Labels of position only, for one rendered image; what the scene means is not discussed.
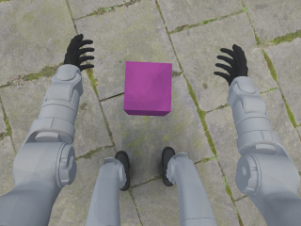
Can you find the carton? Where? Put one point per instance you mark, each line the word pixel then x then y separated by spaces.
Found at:
pixel 147 88

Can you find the right robot foot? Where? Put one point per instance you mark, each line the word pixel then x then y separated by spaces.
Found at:
pixel 167 153

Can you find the left robot upper arm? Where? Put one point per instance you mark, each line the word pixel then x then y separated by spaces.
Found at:
pixel 41 170

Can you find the robot right forearm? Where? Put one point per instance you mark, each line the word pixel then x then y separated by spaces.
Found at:
pixel 254 129

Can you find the robot left forearm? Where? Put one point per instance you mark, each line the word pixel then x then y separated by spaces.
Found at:
pixel 58 111

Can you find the robot left hand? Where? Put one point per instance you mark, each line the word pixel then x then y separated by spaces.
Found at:
pixel 73 57

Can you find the right robot upper arm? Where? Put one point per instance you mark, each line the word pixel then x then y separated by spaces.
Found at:
pixel 272 183

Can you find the robot right hand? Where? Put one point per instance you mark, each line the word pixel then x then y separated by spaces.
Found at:
pixel 237 64

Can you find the robot left thigh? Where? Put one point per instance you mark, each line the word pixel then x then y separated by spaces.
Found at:
pixel 103 208

